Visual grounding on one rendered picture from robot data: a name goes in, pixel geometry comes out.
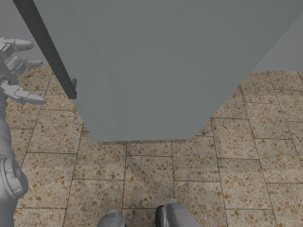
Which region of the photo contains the right robot shin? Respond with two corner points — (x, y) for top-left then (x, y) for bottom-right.
(161, 199), (177, 227)

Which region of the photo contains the fridge door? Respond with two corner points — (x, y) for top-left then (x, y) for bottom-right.
(33, 0), (303, 142)

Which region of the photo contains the right robot thigh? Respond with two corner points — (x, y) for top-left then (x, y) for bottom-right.
(161, 202), (200, 227)

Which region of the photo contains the left robot hand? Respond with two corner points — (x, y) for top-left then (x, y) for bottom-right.
(0, 37), (46, 105)

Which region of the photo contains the robot left upper arm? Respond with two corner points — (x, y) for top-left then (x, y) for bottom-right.
(0, 158), (28, 227)

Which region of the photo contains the handle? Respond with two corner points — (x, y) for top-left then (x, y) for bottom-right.
(12, 0), (78, 99)

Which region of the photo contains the left robot forearm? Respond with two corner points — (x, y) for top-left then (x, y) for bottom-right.
(0, 96), (15, 160)

